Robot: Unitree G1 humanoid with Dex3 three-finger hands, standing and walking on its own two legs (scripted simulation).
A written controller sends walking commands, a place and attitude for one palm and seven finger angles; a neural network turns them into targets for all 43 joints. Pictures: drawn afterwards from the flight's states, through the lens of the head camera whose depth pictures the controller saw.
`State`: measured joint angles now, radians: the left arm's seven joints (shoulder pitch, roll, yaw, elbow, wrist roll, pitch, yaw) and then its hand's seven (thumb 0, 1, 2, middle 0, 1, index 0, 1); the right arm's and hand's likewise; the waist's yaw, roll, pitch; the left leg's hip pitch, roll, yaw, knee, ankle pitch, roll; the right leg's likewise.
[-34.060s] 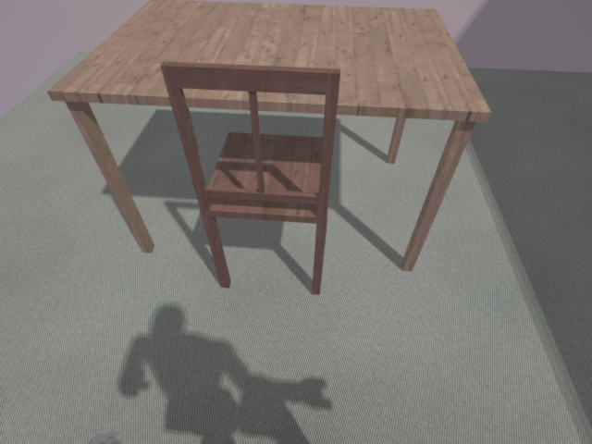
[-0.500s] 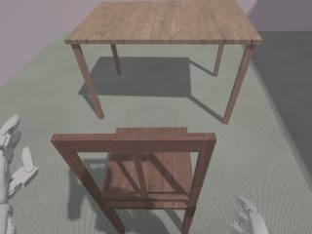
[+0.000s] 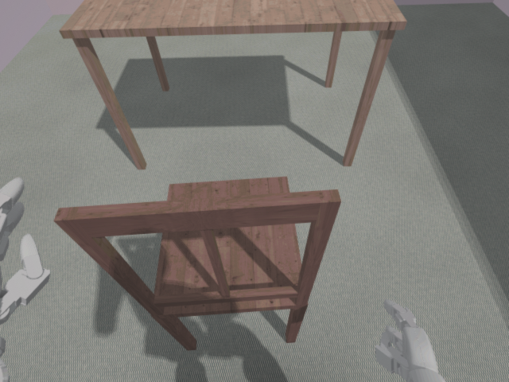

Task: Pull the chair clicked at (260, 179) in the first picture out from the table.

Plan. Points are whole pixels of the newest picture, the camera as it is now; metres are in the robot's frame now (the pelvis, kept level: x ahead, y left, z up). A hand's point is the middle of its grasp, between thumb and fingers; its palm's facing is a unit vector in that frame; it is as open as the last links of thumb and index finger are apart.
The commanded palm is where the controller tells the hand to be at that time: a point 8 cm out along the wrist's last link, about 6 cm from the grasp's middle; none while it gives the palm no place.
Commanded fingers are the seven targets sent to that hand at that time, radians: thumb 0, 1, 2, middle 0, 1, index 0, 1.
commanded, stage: step back with the hand held close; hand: left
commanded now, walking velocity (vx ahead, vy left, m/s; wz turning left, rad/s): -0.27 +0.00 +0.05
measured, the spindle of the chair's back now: (217, 266) +0.32 +0.10 -0.08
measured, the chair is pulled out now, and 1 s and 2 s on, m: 0.73 0.73 0.73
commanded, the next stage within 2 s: stop stepping back and stand still in 1.40 s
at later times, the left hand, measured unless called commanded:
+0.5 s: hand (5, 345) +0.14 +0.26 +0.14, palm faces +0.44 -0.77 -0.47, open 7.4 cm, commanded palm +0.07 +0.30 +0.18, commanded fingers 0.00 0.90 0.90 -0.20 -0.30 -0.20 -0.30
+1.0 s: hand out of the picture +0.10 +0.25 +0.15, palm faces +0.45 -0.75 -0.49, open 7.4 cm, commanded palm +0.02 +0.30 +0.18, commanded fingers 0.00 0.90 0.90 -0.20 -0.30 -0.20 -0.30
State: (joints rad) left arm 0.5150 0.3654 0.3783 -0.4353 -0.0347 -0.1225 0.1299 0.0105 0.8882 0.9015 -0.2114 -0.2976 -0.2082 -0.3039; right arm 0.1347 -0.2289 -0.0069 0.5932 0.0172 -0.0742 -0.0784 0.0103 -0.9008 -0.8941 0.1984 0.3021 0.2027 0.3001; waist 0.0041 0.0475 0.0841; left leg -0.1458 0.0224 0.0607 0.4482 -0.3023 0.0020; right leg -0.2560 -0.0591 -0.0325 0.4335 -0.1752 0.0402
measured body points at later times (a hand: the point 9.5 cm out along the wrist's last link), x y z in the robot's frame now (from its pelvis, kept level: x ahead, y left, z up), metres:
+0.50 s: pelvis -0.06 -0.01 -0.01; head -0.04 +0.00 +0.44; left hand +0.11 +0.30 +0.17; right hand +0.11 -0.24 -0.09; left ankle -0.04 +0.11 -0.74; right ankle +0.03 -0.15 -0.74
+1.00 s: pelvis -0.10 -0.01 -0.02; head -0.06 +0.01 +0.43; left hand +0.07 +0.29 +0.18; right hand +0.09 -0.25 -0.10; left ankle -0.05 +0.11 -0.74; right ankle +0.02 -0.15 -0.74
